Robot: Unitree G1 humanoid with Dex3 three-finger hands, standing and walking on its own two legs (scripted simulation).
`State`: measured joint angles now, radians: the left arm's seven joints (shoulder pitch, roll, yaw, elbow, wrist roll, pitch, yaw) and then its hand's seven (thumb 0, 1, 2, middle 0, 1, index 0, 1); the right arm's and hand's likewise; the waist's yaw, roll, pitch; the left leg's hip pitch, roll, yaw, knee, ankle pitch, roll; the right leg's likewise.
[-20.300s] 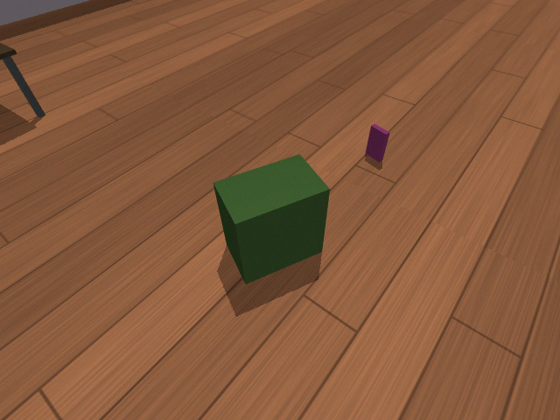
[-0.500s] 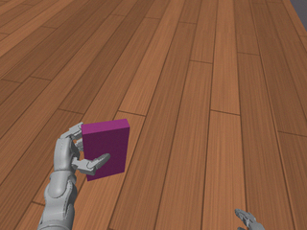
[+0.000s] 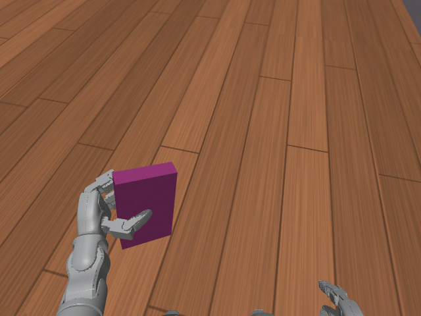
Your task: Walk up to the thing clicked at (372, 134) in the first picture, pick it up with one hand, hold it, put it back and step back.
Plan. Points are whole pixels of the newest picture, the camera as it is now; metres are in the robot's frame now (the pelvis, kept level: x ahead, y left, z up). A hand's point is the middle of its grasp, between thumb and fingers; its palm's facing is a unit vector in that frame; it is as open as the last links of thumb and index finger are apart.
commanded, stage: crouch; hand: left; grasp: from the side
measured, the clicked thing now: (145, 208) +0.34 +0.14 +0.01
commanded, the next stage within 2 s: lower in 1.60 s
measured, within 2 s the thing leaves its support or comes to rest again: neither
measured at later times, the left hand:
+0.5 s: hand (139, 237) +0.36 +0.20 -0.22, palm faces +0.23 -0.97 -0.04, open 8.1 cm
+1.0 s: hand (146, 255) +0.37 +0.22 -0.40, palm faces +0.22 -0.97 -0.04, open 8.1 cm
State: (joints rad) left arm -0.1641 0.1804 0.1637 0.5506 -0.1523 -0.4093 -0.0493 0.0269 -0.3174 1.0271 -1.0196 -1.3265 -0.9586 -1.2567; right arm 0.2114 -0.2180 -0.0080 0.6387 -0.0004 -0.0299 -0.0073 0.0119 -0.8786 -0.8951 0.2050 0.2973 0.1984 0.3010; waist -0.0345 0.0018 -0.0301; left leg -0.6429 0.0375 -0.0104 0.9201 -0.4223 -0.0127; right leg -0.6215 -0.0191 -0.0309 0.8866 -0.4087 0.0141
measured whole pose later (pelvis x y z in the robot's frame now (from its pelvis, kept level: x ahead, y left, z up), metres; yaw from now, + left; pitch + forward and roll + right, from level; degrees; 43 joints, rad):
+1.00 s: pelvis -0.08 +0.00 -0.35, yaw -4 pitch +30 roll -4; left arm -0.63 0.40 0.48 1.13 -0.08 -0.81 -0.09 0.03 -0.33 1.05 -1.02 -1.34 -0.96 -1.27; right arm 0.08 -0.26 0.04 0.75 -0.12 0.00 0.10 0.01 -0.92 -0.91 0.20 0.30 0.20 0.30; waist -0.14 -0.03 -0.10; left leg -2.13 0.02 -0.10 2.27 -0.67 -0.02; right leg -2.09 -0.01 -0.05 2.21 -0.65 0.01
